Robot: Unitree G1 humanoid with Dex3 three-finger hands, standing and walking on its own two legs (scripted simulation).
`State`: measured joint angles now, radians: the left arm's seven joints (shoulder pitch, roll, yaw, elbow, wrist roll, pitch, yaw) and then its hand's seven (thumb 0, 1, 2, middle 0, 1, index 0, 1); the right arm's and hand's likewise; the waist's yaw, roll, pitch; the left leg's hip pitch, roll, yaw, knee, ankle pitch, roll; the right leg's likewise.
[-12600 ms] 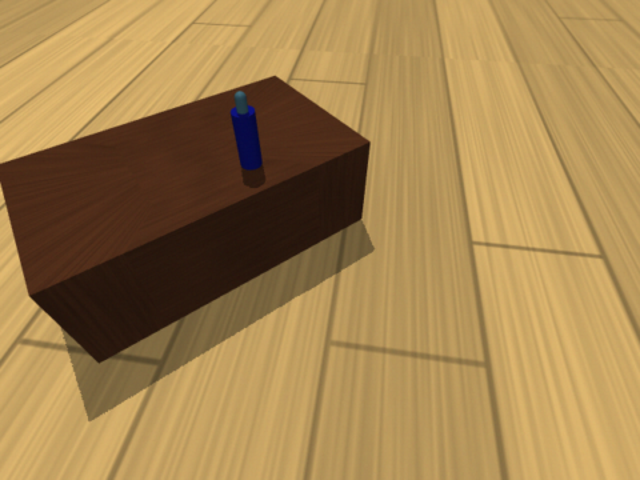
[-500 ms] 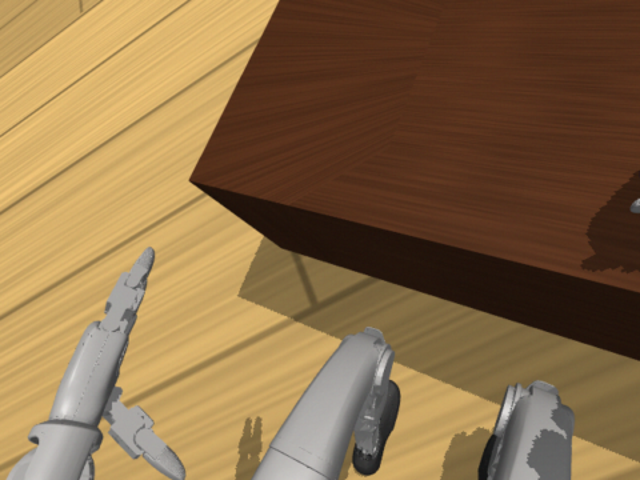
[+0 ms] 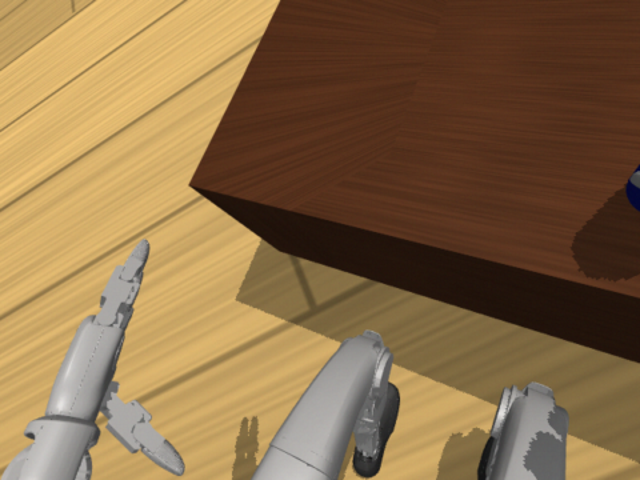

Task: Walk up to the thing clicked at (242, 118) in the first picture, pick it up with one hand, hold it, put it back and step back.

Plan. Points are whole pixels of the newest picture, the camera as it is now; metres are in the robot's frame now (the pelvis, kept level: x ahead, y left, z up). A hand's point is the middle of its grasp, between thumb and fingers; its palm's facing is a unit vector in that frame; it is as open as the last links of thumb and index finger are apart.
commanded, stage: close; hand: right
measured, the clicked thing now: out of the picture +0.54 -0.23 +0.00
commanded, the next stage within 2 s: settle in 0.10 s
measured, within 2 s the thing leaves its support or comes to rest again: leaves its support in 0.58 s
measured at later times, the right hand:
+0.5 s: hand out of the picture +0.52 -0.24 -0.04, palm faces +0.25 +0.97 -0.01, open 10.7 cm
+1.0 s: hand out of the picture +0.52 -0.25 +0.01, palm faces +0.27 +0.96 -0.01, open 10.8 cm
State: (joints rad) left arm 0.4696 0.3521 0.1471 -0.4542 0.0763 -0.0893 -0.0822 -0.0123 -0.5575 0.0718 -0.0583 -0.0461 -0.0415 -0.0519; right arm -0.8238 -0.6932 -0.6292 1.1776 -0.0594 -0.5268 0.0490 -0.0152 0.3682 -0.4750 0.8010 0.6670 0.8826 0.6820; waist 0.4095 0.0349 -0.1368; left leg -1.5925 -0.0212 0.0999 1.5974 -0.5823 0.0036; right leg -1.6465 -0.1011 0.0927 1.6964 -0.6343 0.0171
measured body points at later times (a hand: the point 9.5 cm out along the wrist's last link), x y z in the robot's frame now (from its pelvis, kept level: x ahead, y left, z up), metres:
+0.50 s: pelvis +0.00 +0.00 +0.01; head +0.20 -0.09 +0.41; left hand +0.18 +0.25 +0.13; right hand +0.51 -0.29 -0.04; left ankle +0.07 +0.12 -0.52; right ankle +0.05 -0.13 -0.52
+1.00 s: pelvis +0.01 -0.01 +0.04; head +0.19 -0.09 +0.45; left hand +0.19 +0.25 +0.13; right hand +0.50 -0.30 +0.01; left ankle +0.07 +0.12 -0.52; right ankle +0.05 -0.13 -0.52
